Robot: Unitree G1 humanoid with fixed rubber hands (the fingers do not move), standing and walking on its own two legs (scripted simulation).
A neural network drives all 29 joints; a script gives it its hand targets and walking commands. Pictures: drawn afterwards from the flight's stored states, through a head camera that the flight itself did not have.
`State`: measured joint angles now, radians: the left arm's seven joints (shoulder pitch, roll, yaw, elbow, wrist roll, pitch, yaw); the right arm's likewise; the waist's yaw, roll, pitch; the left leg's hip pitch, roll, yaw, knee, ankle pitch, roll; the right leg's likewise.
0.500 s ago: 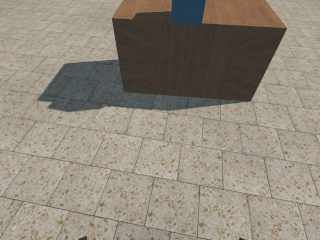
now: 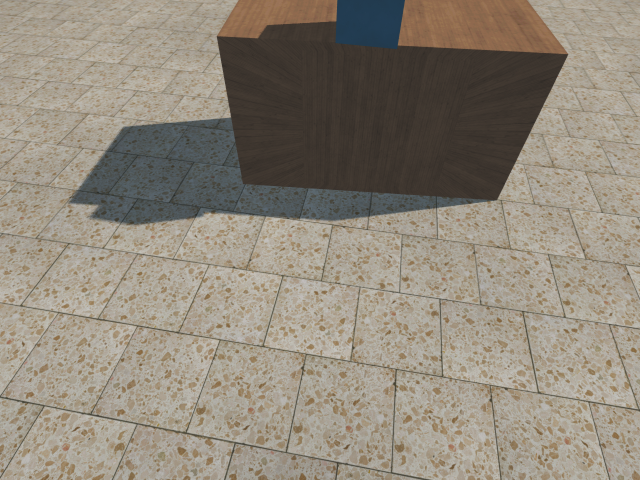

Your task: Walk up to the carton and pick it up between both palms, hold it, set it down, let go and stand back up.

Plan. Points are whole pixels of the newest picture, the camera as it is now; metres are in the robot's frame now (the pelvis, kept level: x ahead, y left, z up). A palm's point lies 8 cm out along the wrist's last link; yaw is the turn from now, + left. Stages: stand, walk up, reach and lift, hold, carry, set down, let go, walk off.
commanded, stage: stand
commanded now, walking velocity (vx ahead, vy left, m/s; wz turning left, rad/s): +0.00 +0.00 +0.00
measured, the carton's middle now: out of the picture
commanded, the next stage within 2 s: none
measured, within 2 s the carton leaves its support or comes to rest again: neither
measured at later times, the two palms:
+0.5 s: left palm out of the picture -0.01 +0.20 -0.15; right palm out of the picture -0.02 -0.20 -0.15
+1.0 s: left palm out of the picture -0.03 +0.19 -0.15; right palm out of the picture -0.03 -0.19 -0.15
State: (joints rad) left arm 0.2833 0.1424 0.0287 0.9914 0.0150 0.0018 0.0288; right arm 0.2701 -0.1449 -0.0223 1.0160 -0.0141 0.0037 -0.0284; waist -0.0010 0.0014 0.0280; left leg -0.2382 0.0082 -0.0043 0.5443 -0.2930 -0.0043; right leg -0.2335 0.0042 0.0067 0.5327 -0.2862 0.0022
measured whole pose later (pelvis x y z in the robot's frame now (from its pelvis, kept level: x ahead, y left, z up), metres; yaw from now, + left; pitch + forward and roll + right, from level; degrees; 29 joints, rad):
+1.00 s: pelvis +0.00 +0.00 +0.01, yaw +0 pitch -2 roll +0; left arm 0.29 0.09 0.01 1.17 0.01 0.00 0.05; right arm 0.30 -0.08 -0.01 1.18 -0.01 0.00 -0.05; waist 0.00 0.00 0.05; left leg -0.18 0.01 0.00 0.47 -0.26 -0.01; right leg -0.17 0.01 0.01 0.46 -0.25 0.00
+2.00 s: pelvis +0.01 +0.00 +0.01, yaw +0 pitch -2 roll +0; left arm 0.30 0.09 0.01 1.17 0.01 0.00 0.04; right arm 0.32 -0.08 -0.01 1.17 -0.01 -0.01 -0.04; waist 0.00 0.00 0.04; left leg -0.17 0.01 -0.01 0.46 -0.26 -0.01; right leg -0.16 0.00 0.01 0.44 -0.25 0.00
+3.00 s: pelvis +0.02 +0.00 +0.01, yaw +0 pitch -2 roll +0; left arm 0.31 0.09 0.00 1.17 0.01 -0.01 0.04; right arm 0.32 -0.08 0.00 1.16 -0.01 -0.01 -0.04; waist 0.00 0.01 0.05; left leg -0.13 0.02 -0.01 0.44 -0.27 -0.01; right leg -0.12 0.01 0.00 0.42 -0.26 0.00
